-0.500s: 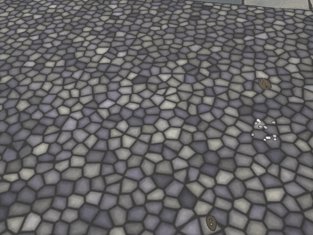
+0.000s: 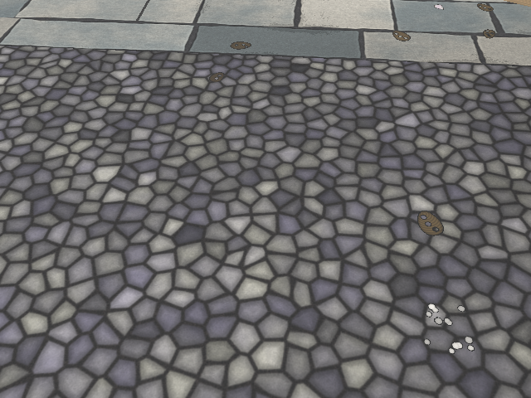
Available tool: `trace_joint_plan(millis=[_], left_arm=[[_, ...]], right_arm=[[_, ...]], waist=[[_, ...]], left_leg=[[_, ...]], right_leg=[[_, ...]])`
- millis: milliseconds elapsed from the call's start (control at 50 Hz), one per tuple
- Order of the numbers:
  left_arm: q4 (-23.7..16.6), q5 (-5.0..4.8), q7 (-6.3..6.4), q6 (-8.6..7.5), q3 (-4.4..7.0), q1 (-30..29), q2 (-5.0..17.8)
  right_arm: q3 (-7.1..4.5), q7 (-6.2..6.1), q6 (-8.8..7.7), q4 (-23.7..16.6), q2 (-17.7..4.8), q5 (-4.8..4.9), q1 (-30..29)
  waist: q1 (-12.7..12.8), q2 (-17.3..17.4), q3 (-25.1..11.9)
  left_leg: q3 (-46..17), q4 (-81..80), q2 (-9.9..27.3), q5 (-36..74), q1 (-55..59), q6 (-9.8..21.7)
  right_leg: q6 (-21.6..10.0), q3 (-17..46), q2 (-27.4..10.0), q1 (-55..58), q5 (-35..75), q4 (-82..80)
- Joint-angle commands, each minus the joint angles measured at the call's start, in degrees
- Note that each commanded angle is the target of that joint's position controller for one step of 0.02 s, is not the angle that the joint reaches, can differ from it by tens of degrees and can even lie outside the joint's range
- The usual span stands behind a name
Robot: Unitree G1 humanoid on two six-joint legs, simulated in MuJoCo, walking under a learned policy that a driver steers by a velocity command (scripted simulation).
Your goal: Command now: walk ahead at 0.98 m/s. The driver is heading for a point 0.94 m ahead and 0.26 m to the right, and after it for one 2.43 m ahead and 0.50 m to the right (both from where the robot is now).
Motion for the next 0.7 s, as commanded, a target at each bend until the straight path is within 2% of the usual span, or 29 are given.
trace_joint_plan(millis=[20,60,100,120,140,160,180,200,220,240,260,280,300,320,340,360,380,400,460,500,520,580,620,640,660,680,700], left_arm=[[-3.8,-0.25,-0.84,-1.17,-0.1,-5.4,1.6],[-5.5,-1.1,-1.87,-1.66,-0.19,-10.3,1.7],[-7.3,-1.45,-3.05,-2.01,-0.09,-13.8,2.0],[-8.0,-1.5,-3.58,-2.2,0.18,-14.0,2.6],[-8.3,-1.59,-3.78,-2.24,0.8,-12.5,4.0],[-7.9,-1.87,-3.55,-1.96,1.67,-8.5,5.9],[-6.5,-2.48,-3.12,-1.54,2.9,-0.4,8.6],[-2.9,-2.65,-2.35,-0.85,4.22,13.6,11.3],[0.4,-0.96,-1.45,-0.05,5.35,25.6,16.1],[1.6,-0.56,-2.25,-0.64,5.72,28.0,16.5],[2.7,-0.05,-2.03,-0.79,4.35,26.7,10.1],[2.7,0.55,-1.9,-0.88,3.59,23.2,7.2],[2.8,1.22,-2.44,-1.35,3.31,18.8,6.5],[2.6,1.72,-2.85,-1.94,2.73,15.2,4.5],[2.8,2.15,-3.04,-2.05,2.17,12.8,2.9],[3.2,1.44,-3.2,-1.96,1.86,11.5,1.9],[3.8,0.5,-3.17,-1.94,1.81,11.5,2.1],[4.4,-0.02,-3.0,-2.04,1.93,11.9,3.0],[5.5,0.19,-1.82,-2.27,2.27,15.3,5.4],[6.0,-0.25,-1.0,-2.29,1.98,19.1,4.9],[6.3,-0.66,-0.57,-2.26,2.02,21.0,5.5],[6.8,-1.48,0.3,-1.73,2.6,24.2,7.9],[7.2,-1.52,0.85,-0.52,2.89,25.1,8.2],[7.3,-1.24,1.09,0.19,3.12,25.0,8.5],[7.2,-0.48,1.18,0.91,3.48,24.5,9.5],[7.1,1.04,0.94,1.7,3.66,23.6,10.5],[5.4,2.25,0.68,2.05,3.16,20.2,9.8]], right_arm=[[-0.7,-1.32,-1.84,-5.1,-7.7,0.87,-3.6],[-0.73,-1.82,-1.26,-4.3,-8.9,1.21,-0.6],[-0.86,-2.11,-0.04,-3.8,-9.6,1.08,1.4],[-1.0,-2.17,0.6,-3.8,-10.2,0.8,1.4],[-1.21,-2.17,1.15,-4.0,-11.2,0.1,1.1],[-1.5,-2.17,1.77,-4.0,-12.2,-0.92,0.7],[-1.75,-2.11,2.6,-4.0,-13.1,-2.2,-0.2],[-1.55,-2.11,3.23,-4.9,-12.9,-2.7,-3.6],[-0.34,-1.91,2.67,-7.4,-8.2,-2.8,-2.0],[2.24,-0.57,0.14,-6.6,1.1,0.17,5.9],[0.54,-0.51,-1.74,-7.8,-6.7,2.73,-0.2],[0.11,-0.56,-2.43,-10.8,-8.8,4.37,-9.2],[0.62,-0.82,-2.79,-12.8,-7.2,3.33,-14.0],[0.26,-0.96,-2.33,-13.3,-6.5,2.11,-15.2],[0.29,-0.61,-1.3,-13.1,-5.4,1.76,-13.0],[0.28,-0.55,-0.26,-12.6,-4.5,1.58,-11.6],[0.42,-0.66,0.6,-12.6,-3.8,1.44,-11.3],[0.6,-0.87,1.22,-13.2,-3.5,1.22,-12.6],[0.62,-1.41,1.19,-16.3,-5.2,-0.17,-21.5],[0.75,-0.93,0.22,-18.7,-4.9,-0.56,-28.4],[0.93,-0.45,-0.33,-19.6,-4.6,-0.27,-31.1],[0.6,0.74,-1.39,-21.9,-5.7,0.85,-36.6],[-0.17,1.12,-1.77,-22.8,-7.5,1.18,-37.3],[-0.75,1.12,-1.97,-22.7,-8.8,1.24,-35.5],[-1.61,0.82,-2.01,-22.0,-10.6,1.51,-31.2],[-3.06,0.2,-1.81,-20.4,-13.4,2.32,-22.6],[-3.9,-0.73,-1.2,-17.9,-15.3,2.44,-9.0]], waist=[[1.7,1.3,9.8],[0.1,1.4,11.5],[-0.7,2.1,12.7],[0.0,3.1,12.2],[1.6,5.0,10.0],[4.3,7.7,6.1],[9.1,10.9,0.5],[16.4,11.9,-6.5],[17.1,1.9,-16.9],[11.2,-19.6,-27.6],[13.2,-14.4,-21.8],[12.7,-9.1,-11.5],[9.9,1.9,-5.8],[6.8,4.3,-2.9],[3.7,2.6,-1.4],[2.1,1.8,0.4],[1.0,1.0,2.4],[0.5,0.6,4.7],[2.9,1.4,9.2],[5.4,2.2,10.2],[6.4,2.3,10.4],[7.6,1.5,11.4],[6.8,-0.1,10.9],[5.4,-1.6,9.3],[2.8,-3.7,5.8],[-2.2,-5.3,-0.6],[-9.8,-6.3,-9.3]], left_leg=[[-7.0,-14.8,12.9,9.4,-15.1,8.0],[-6.1,-16.1,14.6,10.9,-8.3,7.5],[-5.4,-14.4,16.7,16.0,1.5,7.0],[-5.0,-12.0,17.7,24.0,5.9,6.6],[-4.7,-8.0,18.6,37.4,9.7,6.1],[-4.6,-2.0,19.2,52.4,13.3,5.5],[-4.0,8.1,19.2,65.5,15.2,5.1],[-2.0,24.8,17.5,67.5,7.2,3.5],[-2.1,47.6,12.7,47.3,-13.5,2.6],[-9.5,68.1,0.6,-5.6,-33.4,0.1],[-14.4,70.2,4.4,-6.4,-40.2,3.4],[-12.4,70.3,6.9,-5.4,-43.2,4.3],[-11.4,66.1,9.1,-2.6,-41.7,4.5],[-11.4,61.7,11.5,0.3,-38.8,4.4],[-11.6,60.1,13.2,1.7,-35.9,4.0],[-11.1,58.3,14.2,1.7,-35.0,3.4],[-10.5,56.4,15.1,1.5,-35.5,2.6],[-9.7,54.2,16.0,2.7,-37.2,1.7],[-7.3,42.6,16.4,14.5,-43.2,-1.1],[-4.9,31.3,14.3,24.7,-38.8,-2.1],[-4.0,26.1,12.9,28.6,-35.3,-2.6],[-5.0,14.6,10.0,31.3,-30.5,-3.5],[-6.3,9.9,8.8,27.9,-30.6,-3.5],[-6.1,9.5,7.8,24.4,-28.7,-3.4],[-5.6,10.7,6.3,19.6,-24.0,-2.7],[-4.3,12.9,4.7,13.6,-14.2,-1.3],[-6.5,18.6,9.3,10.0,4.8,-0.1]], right_leg=[[0.8,-3.1,1.5,10.4,13.4,-14.9],[0.8,-3.7,3.2,11.2,14.8,-23.5],[0.1,-4.0,4.6,8.7,11.5,-29.4],[-0.6,-4.8,5.9,8.8,8.4,-31.2],[-1.6,-6.0,7.9,11.2,4.5,-31.1],[-2.7,-7.1,10.1,15.4,-0.1,-29.4],[-4.3,-7.9,12.1,23.3,-4.5,-27.4],[-6.0,-7.1,11.5,40.8,-5.3,-26.5],[-9.7,10.2,-0.5,65.0,-19.8,-24.0],[-18.8,44.9,-12.1,81.5,-45.5,-37.7],[-14.5,48.4,-9.6,79.1,-48.8,-45.0],[-12.2,36.7,-8.2,70.4,-38.8,-44.2],[-11.1,30.0,-6.3,59.3,-28.6,-45.5],[-10.6,24.2,-4.0,50.9,-23.1,-46.3],[-10.8,21.1,-2.6,44.8,-22.0,-47.5],[-11.0,18.5,-1.6,41.0,-21.1,-49.0],[-11.0,15.9,-1.2,37.9,-20.7,-50.6],[-10.9,13.9,-0.9,35.4,-19.7,-52.2],[-10.5,7.8,0.7,34.2,-11.0,-54.7],[-9.4,4.9,3.0,32.2,-6.8,-55.3],[-9.2,4.4,3.3,31.8,-6.8,-56.2],[-8.5,6.0,1.1,37.7,-7.5,-56.4],[-7.7,7.7,-1.2,46.5,-3.8,-52.9],[-7.1,8.4,-1.9,50.2,3.5,-49.5],[-6.3,8.8,-2.0,52.8,14.7,-43.6],[-5.1,8.1,-0.6,52.7,23.9,-32.8],[-3.1,7.0,1.5,41.4,21.0,-15.8]])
